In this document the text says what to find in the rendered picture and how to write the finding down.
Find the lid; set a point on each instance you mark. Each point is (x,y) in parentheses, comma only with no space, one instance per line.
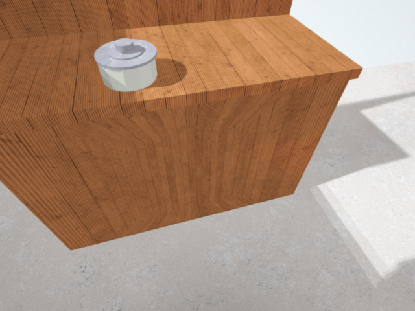
(108,57)

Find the knob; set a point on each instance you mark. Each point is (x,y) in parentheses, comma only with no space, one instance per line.
(124,45)

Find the table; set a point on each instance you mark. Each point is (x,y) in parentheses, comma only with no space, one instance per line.
(243,95)

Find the pot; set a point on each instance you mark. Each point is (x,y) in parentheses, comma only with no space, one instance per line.
(131,79)

